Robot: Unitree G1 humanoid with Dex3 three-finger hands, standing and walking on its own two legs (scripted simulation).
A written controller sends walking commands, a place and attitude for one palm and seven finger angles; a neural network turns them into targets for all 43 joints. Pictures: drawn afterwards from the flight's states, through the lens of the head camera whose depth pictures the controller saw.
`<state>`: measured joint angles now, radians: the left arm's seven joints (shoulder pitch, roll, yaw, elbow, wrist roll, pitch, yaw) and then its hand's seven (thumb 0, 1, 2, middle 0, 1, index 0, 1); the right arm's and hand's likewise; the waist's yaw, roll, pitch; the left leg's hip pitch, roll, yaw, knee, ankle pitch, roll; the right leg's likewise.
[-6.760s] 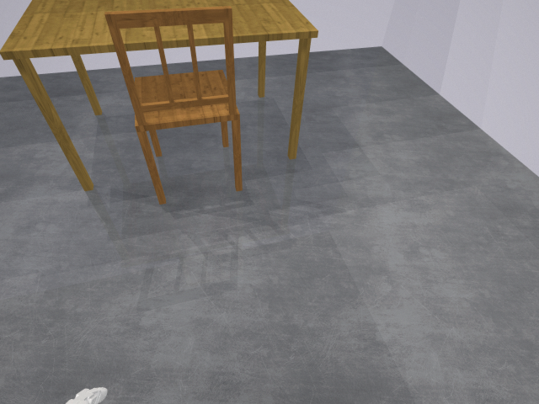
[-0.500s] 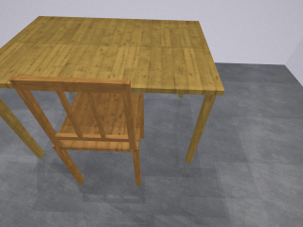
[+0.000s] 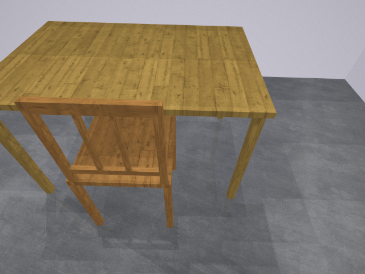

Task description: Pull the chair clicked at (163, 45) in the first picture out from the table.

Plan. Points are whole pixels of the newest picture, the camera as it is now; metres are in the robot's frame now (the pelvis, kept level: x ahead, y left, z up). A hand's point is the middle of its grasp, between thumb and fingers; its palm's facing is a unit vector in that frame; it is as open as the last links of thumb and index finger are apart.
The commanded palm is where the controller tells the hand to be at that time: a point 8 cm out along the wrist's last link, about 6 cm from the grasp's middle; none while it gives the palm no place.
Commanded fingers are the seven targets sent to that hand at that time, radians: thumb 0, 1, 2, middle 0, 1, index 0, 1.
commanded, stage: look again from close up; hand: left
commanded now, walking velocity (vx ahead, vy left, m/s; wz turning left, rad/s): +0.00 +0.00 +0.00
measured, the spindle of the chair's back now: (89, 144) +0.51 +0.34 -0.09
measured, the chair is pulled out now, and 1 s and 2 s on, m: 0.00 0.00 0.00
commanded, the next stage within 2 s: shuffle to correct the standing spot in 1.02 s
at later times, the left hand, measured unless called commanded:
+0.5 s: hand out of the picture +0.02 +0.20 -0.18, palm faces +0.02 -0.98 -0.20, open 7.4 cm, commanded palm none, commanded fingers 0.00 0.90 0.90 -0.20 -0.30 -0.20 -0.30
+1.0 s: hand out of the picture +0.00 +0.18 -0.18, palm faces +0.02 -0.99 -0.16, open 7.4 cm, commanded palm none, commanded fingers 0.00 0.90 0.90 -0.20 -0.30 -0.20 -0.30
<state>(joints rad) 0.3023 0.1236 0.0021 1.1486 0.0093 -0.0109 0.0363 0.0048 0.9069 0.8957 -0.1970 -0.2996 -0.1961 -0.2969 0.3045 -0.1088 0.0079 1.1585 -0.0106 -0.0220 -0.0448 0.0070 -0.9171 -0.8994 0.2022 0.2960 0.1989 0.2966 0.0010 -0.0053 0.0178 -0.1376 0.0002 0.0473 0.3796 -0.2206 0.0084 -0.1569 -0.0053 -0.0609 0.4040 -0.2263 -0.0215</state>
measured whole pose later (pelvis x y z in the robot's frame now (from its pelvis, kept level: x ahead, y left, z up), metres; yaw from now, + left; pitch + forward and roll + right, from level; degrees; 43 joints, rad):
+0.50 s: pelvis +0.01 +0.02 -0.01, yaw +0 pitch -2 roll +0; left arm 0.28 0.16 -0.01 1.08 0.01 -0.01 0.03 0.01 0.91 0.90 -0.20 -0.30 -0.20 -0.30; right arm 0.30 -0.16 0.03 1.09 -0.02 -0.03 -0.03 0.01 -0.93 -0.90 0.20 0.30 0.20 0.30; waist 0.00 0.01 0.00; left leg -0.17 -0.03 0.06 0.48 -0.29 0.04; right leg -0.19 -0.04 -0.05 0.50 -0.29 0.01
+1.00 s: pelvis +0.01 +0.02 +0.00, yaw +0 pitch -1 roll +0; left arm 0.30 0.14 -0.01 1.12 0.01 -0.01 0.03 0.00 0.90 0.90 -0.20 -0.30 -0.20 -0.30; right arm 0.27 -0.14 0.03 1.15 -0.01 -0.03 -0.03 0.00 -0.92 -0.90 0.20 0.30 0.20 0.30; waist 0.00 -0.02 0.03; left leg -0.15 -0.03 0.06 0.43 -0.26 0.04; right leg -0.17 -0.03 -0.05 0.46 -0.27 0.01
